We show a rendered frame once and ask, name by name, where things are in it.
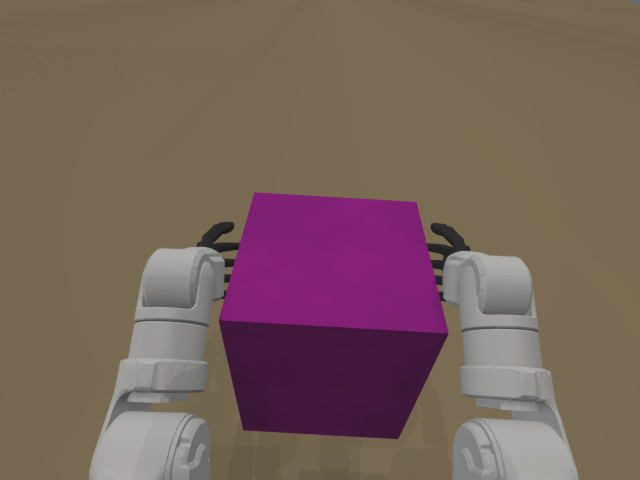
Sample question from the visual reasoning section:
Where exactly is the robot right hand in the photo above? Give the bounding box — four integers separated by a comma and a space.
427, 223, 470, 301

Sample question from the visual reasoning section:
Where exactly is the carton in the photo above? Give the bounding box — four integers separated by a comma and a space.
219, 192, 449, 439

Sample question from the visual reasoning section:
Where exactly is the robot left upper arm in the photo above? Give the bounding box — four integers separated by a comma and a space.
91, 411, 211, 480

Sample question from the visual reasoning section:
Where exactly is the robot right forearm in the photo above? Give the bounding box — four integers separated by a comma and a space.
442, 251, 579, 480

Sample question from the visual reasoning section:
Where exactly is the robot left forearm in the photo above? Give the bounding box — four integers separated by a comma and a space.
89, 247, 225, 480

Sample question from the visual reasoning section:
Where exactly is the robot right upper arm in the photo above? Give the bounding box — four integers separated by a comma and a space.
452, 418, 577, 480

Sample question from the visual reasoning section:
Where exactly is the robot left hand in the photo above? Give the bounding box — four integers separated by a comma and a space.
196, 222, 240, 299

